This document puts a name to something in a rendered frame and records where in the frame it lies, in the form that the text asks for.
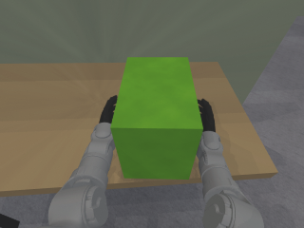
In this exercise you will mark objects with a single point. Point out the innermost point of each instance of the left robot upper arm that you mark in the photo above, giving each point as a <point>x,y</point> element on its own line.
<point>78,207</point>

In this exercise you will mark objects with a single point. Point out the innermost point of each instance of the left robot forearm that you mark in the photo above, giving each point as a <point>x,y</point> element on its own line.
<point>96,161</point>

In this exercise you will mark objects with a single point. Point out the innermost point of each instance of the right robot upper arm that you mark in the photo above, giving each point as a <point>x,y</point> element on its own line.
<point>225,211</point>

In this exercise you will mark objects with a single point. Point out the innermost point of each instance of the carton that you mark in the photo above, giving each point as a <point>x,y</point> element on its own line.
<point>156,125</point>

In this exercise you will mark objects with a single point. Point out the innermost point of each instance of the right robot forearm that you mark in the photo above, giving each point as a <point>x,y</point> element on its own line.
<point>214,172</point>

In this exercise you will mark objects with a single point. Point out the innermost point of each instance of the robot left hand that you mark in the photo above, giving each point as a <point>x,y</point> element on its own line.
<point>107,114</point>

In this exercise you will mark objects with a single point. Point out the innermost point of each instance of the robot right hand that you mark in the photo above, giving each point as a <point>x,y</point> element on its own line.
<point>207,116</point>

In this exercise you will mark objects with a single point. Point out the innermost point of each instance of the table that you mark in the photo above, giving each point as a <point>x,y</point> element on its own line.
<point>48,112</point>

